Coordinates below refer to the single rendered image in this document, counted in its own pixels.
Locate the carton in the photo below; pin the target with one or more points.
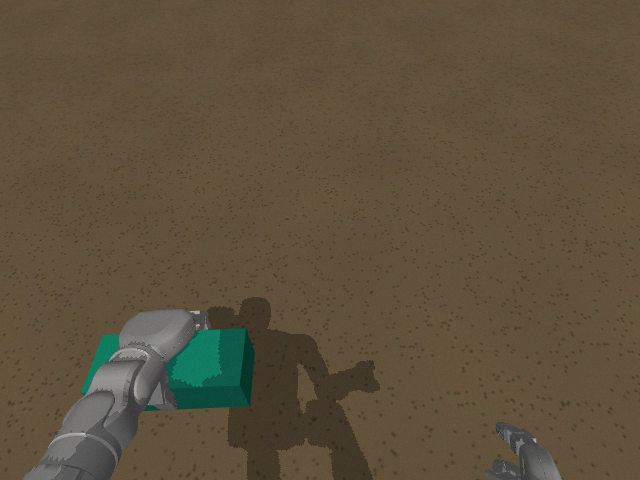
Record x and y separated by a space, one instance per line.
214 370

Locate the left robot hand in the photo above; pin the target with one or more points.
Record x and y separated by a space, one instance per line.
167 332

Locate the left robot arm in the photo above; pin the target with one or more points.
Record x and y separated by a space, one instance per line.
104 421

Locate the right robot hand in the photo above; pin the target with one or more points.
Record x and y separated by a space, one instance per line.
536 462

